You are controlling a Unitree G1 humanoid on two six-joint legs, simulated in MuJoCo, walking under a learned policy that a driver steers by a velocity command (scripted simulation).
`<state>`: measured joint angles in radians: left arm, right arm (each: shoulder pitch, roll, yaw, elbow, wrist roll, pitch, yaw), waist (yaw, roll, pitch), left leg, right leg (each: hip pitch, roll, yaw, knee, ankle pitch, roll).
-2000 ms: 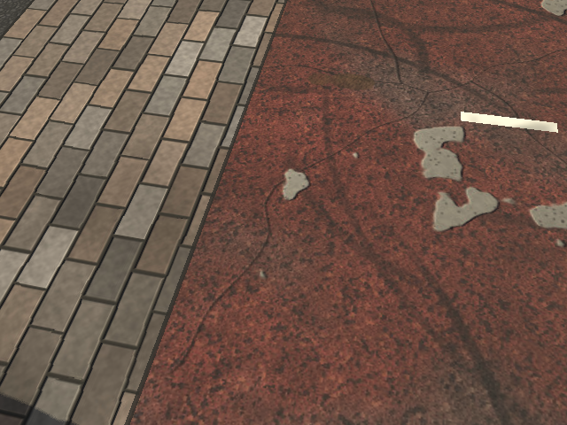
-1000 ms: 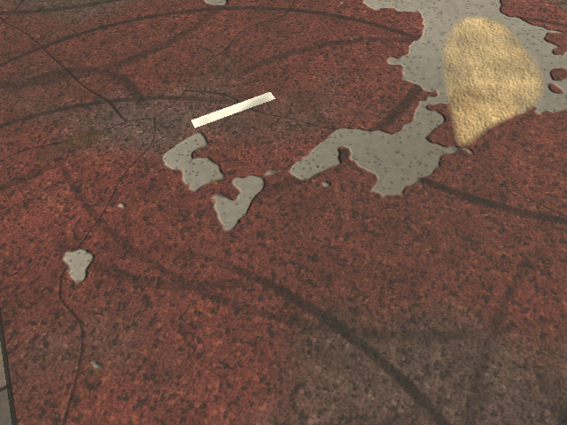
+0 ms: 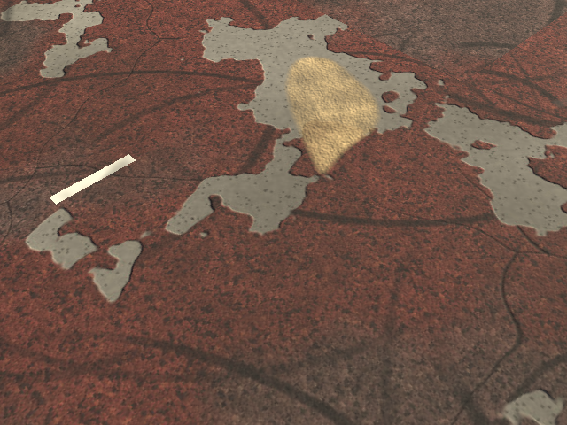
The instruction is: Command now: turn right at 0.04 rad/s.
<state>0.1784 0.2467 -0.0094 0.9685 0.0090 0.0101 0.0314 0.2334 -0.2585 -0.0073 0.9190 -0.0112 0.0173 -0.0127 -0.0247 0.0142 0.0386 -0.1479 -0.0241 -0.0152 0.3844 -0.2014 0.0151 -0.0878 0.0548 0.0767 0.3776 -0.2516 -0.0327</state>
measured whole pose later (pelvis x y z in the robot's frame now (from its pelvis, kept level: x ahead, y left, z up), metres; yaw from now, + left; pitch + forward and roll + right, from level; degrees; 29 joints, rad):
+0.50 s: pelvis +0.02 +0.00 +0.00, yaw +1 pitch -1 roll -1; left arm 0.31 0.23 0.01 1.12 0.02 0.01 0.03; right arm 0.28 -0.23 0.00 1.08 -0.04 0.02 -0.01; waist 0.00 0.01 -0.01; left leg -0.25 -0.01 0.01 0.64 -0.42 0.05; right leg -0.09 0.08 0.07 0.40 -0.30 -0.08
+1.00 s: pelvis +0.21 +0.06 -0.01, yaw +1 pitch +1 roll +0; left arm 0.05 0.22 0.02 0.96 0.02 -0.03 -0.03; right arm 0.51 -0.14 0.01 1.11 -0.02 -0.09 -0.01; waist -0.05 -0.03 0.04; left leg 0.13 -0.08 0.05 0.17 -0.31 0.09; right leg -0.63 -0.04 -0.09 0.76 -0.10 -0.05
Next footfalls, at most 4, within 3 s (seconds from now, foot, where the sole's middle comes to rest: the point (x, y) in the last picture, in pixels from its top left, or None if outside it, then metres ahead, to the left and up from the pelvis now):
0.64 left None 0.11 0.12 -0.78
1.12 right None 0.46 -0.01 -0.78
1.66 left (235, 334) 0.77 0.16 -0.78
2.16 right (291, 258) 1.01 0.00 -0.78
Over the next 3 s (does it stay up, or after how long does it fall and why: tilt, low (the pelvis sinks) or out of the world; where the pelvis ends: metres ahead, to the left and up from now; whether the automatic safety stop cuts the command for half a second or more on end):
stays up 0.92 0.09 0.00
